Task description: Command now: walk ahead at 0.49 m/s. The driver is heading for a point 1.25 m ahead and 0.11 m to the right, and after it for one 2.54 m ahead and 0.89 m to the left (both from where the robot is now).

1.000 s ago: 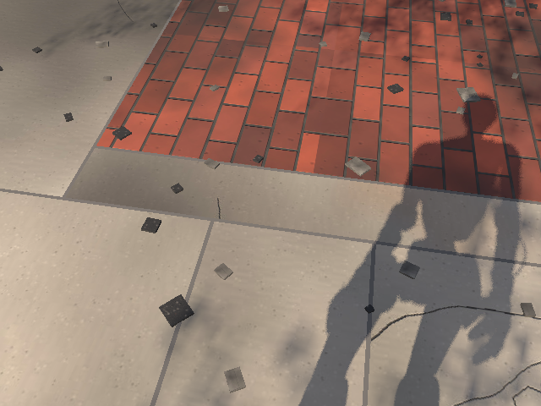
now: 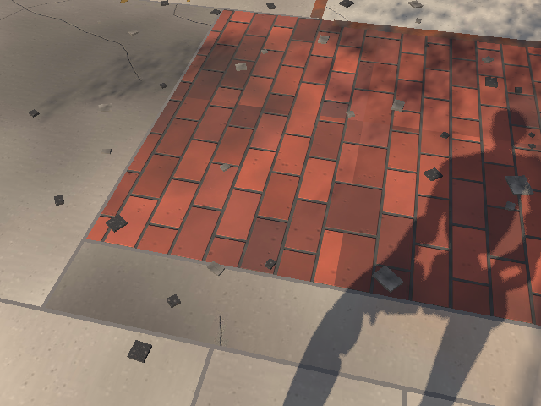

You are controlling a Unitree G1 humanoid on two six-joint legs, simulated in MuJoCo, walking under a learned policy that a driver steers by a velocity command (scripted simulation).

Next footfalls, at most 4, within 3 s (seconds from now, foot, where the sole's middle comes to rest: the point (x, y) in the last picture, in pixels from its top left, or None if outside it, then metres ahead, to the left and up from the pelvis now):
0.26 left None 0.34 0.16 -0.78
0.80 right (322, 368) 0.62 -0.06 -0.78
1.16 left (229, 385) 0.57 0.17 -0.78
2.78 right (323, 260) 0.96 -0.07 -0.78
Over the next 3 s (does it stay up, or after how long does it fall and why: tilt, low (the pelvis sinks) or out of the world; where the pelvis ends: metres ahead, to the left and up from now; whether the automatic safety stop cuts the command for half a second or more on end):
stays up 0.90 0.01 0.00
